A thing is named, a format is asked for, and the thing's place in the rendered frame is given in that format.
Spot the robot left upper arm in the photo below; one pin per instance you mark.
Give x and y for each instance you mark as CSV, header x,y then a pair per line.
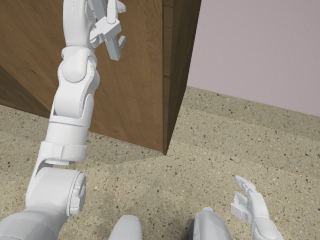
x,y
55,195

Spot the right robot hand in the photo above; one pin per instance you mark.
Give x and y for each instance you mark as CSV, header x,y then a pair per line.
x,y
249,208

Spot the handle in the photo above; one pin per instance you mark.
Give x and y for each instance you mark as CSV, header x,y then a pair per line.
x,y
113,46

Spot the robot left forearm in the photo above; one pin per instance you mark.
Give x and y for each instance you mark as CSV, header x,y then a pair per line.
x,y
71,112

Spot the robot right forearm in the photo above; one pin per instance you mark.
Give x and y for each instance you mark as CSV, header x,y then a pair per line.
x,y
263,228

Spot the wardrobe door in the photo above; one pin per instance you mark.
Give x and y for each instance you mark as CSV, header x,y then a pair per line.
x,y
129,100
11,90

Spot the right robot shin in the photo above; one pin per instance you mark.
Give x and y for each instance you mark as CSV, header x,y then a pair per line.
x,y
194,235

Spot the robot left thigh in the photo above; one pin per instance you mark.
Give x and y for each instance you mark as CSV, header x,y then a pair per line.
x,y
128,227

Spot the left robot hand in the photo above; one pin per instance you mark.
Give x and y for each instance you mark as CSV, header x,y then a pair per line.
x,y
79,18

